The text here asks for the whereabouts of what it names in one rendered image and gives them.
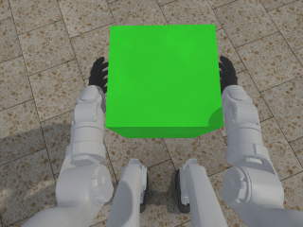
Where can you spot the robot foot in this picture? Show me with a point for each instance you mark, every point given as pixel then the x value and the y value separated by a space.
pixel 183 207
pixel 142 206

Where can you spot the robot left hand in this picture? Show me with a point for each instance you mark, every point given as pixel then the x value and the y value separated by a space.
pixel 97 75

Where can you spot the left robot upper arm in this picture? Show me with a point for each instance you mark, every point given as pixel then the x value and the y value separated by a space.
pixel 81 191

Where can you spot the left robot forearm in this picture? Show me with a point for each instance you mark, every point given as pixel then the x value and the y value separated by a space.
pixel 87 129

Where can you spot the right robot foot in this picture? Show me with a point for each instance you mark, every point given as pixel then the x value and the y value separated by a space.
pixel 183 207

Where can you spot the left robot foot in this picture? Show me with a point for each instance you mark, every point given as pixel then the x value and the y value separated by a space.
pixel 142 206

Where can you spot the carton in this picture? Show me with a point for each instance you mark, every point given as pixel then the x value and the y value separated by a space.
pixel 163 81

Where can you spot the right robot forearm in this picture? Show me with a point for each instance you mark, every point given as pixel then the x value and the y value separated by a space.
pixel 243 131

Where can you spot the robot right hand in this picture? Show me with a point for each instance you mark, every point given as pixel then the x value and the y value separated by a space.
pixel 228 74

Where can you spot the right robot upper arm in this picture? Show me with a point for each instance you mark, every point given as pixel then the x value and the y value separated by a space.
pixel 257 197

